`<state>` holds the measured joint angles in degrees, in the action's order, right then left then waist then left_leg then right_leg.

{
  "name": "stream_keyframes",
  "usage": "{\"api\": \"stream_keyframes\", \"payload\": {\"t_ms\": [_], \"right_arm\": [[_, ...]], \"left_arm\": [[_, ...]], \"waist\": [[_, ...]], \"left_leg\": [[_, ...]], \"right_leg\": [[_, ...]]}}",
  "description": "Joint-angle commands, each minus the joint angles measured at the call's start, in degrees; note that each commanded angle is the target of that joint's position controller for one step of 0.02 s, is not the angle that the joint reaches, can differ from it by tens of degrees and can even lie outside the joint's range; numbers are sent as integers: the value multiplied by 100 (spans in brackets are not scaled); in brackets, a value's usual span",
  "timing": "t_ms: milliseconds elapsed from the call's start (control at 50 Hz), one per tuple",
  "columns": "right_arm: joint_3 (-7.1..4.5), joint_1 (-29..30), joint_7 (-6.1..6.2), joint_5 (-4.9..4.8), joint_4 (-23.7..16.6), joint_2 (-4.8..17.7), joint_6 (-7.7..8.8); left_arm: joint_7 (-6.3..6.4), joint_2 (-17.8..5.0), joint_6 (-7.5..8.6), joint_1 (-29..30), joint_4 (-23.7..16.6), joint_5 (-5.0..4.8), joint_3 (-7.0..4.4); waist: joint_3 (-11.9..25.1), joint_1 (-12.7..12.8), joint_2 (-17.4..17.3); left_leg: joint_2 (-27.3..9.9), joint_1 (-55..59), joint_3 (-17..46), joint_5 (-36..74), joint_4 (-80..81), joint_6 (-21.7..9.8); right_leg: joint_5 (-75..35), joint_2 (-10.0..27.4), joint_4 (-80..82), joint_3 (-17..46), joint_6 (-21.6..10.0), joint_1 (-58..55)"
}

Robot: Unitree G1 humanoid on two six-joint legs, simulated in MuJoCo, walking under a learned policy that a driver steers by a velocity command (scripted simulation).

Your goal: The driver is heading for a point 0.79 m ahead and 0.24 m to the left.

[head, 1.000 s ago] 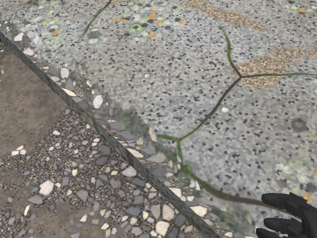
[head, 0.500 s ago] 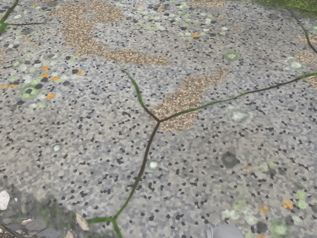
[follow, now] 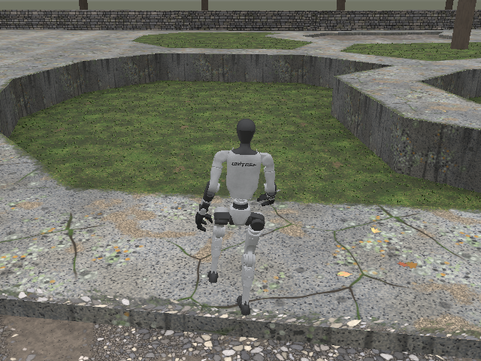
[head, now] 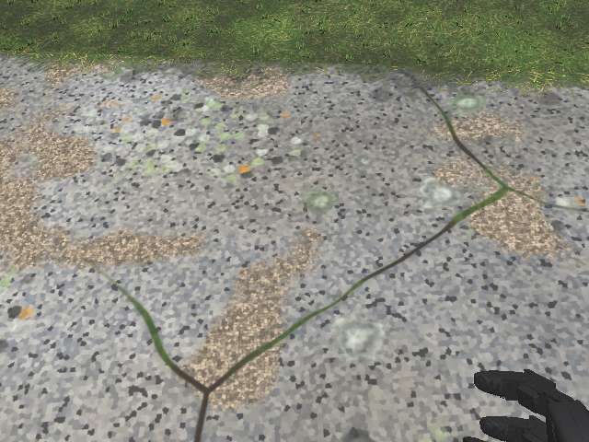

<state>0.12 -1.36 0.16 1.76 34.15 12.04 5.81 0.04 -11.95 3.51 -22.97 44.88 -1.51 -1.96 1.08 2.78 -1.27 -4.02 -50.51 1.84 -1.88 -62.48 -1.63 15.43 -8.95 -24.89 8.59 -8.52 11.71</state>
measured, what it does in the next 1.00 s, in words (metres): walks ahead, turning left: left foot, then right foot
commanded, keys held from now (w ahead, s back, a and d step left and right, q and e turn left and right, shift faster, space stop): w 0.02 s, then w+q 0.98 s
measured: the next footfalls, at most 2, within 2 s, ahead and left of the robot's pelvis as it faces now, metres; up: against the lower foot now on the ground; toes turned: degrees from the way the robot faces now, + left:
left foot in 0.24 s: +0.36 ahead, +0.08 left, +0.00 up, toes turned -3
right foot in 0.72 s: +0.66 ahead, -0.06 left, +0.00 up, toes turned +21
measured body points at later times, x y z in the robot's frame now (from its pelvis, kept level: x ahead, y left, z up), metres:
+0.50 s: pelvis +0.33 +0.04 +0.00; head +0.36 +0.04 +0.45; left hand +0.52 +0.29 -0.07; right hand +0.40 -0.23 -0.12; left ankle +0.32 +0.08 -0.74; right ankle +0.44 -0.15 -0.66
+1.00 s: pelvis +0.61 +0.04 +0.00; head +0.63 +0.05 +0.45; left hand +0.55 +0.33 -0.11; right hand +0.88 -0.14 -0.09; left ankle +0.63 +0.22 -0.66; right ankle +0.63 -0.07 -0.74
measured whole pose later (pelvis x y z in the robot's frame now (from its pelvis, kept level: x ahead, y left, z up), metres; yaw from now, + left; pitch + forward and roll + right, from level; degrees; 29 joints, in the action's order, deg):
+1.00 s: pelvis +0.61 +0.04 +0.00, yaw +25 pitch +1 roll -2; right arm -4.4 -11.1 -0.3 -0.9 36.9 18.4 0.8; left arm 0.0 -15.8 5.6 -17.4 44.6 0.4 -4.3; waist -1.2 2.9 -2.9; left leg -5.3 -40.4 3.8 -11.5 -59.0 1.3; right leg 11.8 -2.5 -17.6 -4.6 -1.9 7.3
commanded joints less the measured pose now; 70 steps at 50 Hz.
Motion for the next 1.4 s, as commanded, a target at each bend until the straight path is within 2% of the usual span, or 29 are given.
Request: {"api": "stream_keyframes", "payload": {"t_ms": [20, 100, 160, 200, 240, 260, 280, 300, 320, 360, 440, 520, 640, 700, 720, 740, 760, 800, 860, 980, 1120, 1160, 1200, 1220, 1240, 1260, 1280, 1320, 1400], "right_arm": [[-88, 1066, -61, -117, -510, 241, 70], [-193, 1469, -307, -306, -418, 456, 128], [-297, 1406, -377, -344, -416, 586, 160], [-419, 773, -361, -356, -224, 816, 147], [-507, -1055, -281, -376, 267, 1043, 115], [-465, -2137, -231, -232, 549, 1143, 100], [-530, -2114, -258, -163, 618, 1290, 143], [-534, -1736, -167, -282, 505, 908, 70], [-484, -1343, -86, -224, 354, 766, 17], [-457, -1029, -98, -165, 267, 854, 22], [-448, -1257, -108, -274, 316, 857, -19], [-528, -1877, -1, -337, 536, 1107, -156], [-516, -2427, 72, -387, 753, 973, -353], [-567, -2028, 110, -361, 608, 1004, -418], [-508, -1829, 77, -283, 447, 824, -380], [-389, -2589, 72, -272, 433, 424, -339], [-342, -2947, 69, -353, 379, 692, -319], [-515, -2035, 74, -347, 324, 1229, -403], [-523, -1708, 14, -275, 149, 875, -442], [-402, -1164, -79, -264, -33, 645, -452], [-334, 34, -284, -252, -435, 619, -320], [-412, -169, -308, -209, -468, 783, -304], [-636, -1314, -232, -160, -153, 1236, -316], [-741, -2025, -108, -74, -83, 1750, -366], [-650, -1797, -92, -7, -185, 1973, -368], [-581, -2049, -126, -59, -162, 1455, -428], [-504, -1631, -153, -120, -107, 1287, -425], [-391, -899, -131, -174, -79, 944, -420], [-417, -361, -122, -19, 31, 938, -348]], "left_arm": [[204, -683, 9, -506, -201, 11, -149], [286, -692, -42, -794, 25, 44, -124], [320, -891, -80, -699, 126, 114, -162], [356, -1056, -116, -547, 102, 210, -214], [316, -1190, -115, 176, -106, 338, -241], [269, -975, -45, 528, -344, 475, -183], [191, -416, 21, -691, -256, 243, -25], [100, -1057, 193, -337, -325, 184, -95], [18, -1266, 348, 549, -565, 22, -152], [-8, -1078, 488, 1027, -755, 238, -124], [42, -752, 409, 933, -946, 342, -62], [88, -421, 366, 2156, -1338, 360, 58], [14, -755, 440, 2959, -1541, 137, -106], [40, -1048, 518, 2119, -1340, 131, -304], [84, -1272, 519, 1227, -1225, 228, -396], [146, -1619, 441, 507, -1146, 302, -481], [87, -1453, 372, 236, -938, 137, -479], [110, -795, 271, 795, -1076, 132, -312], [35, -666, 270, 1217, -924, 230, -238], [-2, -1096, 348, 1148, -495, 195, -381], [6, -1484, 165, 637, -97, 23, -429], [25, -1629, 99, 634, -40, -45, -453], [55, -1502, 89, 577, -5, -46, -388], [52, -1160, 152, 504, -205, 218, -234], [-82, -712, 207, -413, -164, 299, 6], [-123, -1366, 172, -142, 112, 127, -164], [-113, -1367, 116, 468, -120, -32, -175], [50, -1189, -32, 815, -151, 102, -145], [199, -871, -274, 276, 30, 179, -113]], "waist": [[154, 254, 515], [-47, 440, 863], [-49, 268, 813], [200, -56, 886], [914, -1014, 745], [1702, -1324, -191], [2172, -604, -1780], [1695, -772, -789], [784, -760, -316], [-20, -341, 720], [-71, -72, 200], [-12, -509, -69], [62, -716, -463], [436, -172, -594], [1178, 255, -390], [1978, 151, 838], [2194, 110, 1874], [594, 176, 557], [-243, -244, 593], [-201, -245, 472], [-351, 126, 392], [-85, -85, 595], [576, -701, 438], [1324, -896, -331], [2512, -392, -1439], [2957, -888, -501], [1995, -779, -482], [943, -406, -140], [748, 91, -478]], "left_leg": [[492, 458, -426, 680, 1968, 141], [574, 881, -439, 1232, 3292, -48], [823, 1569, -559, 756, 3633, -319], [1022, 2143, -647, 126, 3618, -490], [571, 4197, -157, 675, 3903, -865], [-286, 6134, 990, 1060, 3402, -1248], [-1877, 8120, 4071, 581, 3670, -2642], [-1492, 7308, 4400, -1171, 4437, -2337], [-1235, 6410, 3524, -1480, 4624, -2061], [-697, 4990, 2769, -303, 5050, -1789], [-164, 4044, 1913, 1270, 5071, -1644], [358, 3227, 1396, 1508, 4869, -1138], [36, 4503, 2358, 521, 4207, -852], [120, 4522, 2402, 1388, 3262, -688], [286, 3792, 2112, 1057, 2070, -516], [1032, 2061, 1268, -1669, 383, -104], [866, 904, 926, -3444, -727, 23], [342, 489, 697, -2355, -1276, 178], [-63, 974, 476, -1781, -822, 205], [-322, 969, 348, -627, 482, 313], [57, 1593, -193, -56, 2471, 21], [348, 2158, -368, -445, 2847, -168], [645, 4071, -428, 691, 3624, -467], [-566, 5862, 911, 3330, 3155, -879], [-2294, 7468, 3162, 4841, 3084, -2232], [-1925, 7073, 2929, 4062, 3323, -2104], [-1571, 6450, 2074, 3663, 3462, -1820], [-1073, 4800, 1409, 2711, 3898, -1388], [-720, 3110, 609, 2463, 4411, -1350]], "right_leg": [[-3029, 941, 956, 881, 322, -612], [-3103, 1405, 1137, 845, 424, -1451], [-4808, 1566, 734, 596, 571, -1865], [-6600, 1660, -9, 516, 613, -2209], [-7040, 1582, -1982, 342, 706, -1413], [-3494, 1029, -3811, 188, 665, -32], [1578, 142, -5798, 77, 1260, 2468], [1106, 557, -6005, 497, 1000, 2847], [767, 765, -5915, 422, 954, 3116], [235, 995, -5246, 17, 855, 2994], [38, 1334, -4032, -358, 1127, 2805], [-1466, 970, -1820, -698, 1267, 1869], [-1673, 598, -222, -279, 1100, 1648], [-1476, 747, 364, -273, 683, 248], [-1581, 1492, -45, 228, 271, -1351], [-1761, 2841, -233, 1991, -596, -3421], [-347, 3549, 149, 3695, -1072, -3731], [468, 2925, 597, 2389, -524, -2100], [-570, 2277, 1207, 983, -264, -404], [-1797, 2246, 1559, -304, -366, -275], [-3119, 2249, 1043, -1098, -39, -834], [-4266, 2263, 403, -1174, 115, -1086], [-4506, 1891, -1154, -1531, 496, -632], [-1987, 1535, -2896, -1685, 832, 766], [2679, 881, -4785, -1067, 1147, 2390], [2478, 1100, -5104, -270, 1132, 2243], [2131, 1297, -4967, -448, 1124, 2683], [1476, 1560, -4144, -538, 1205, 2415], [704, 1420, -3051, -712, 1350, 917]]}}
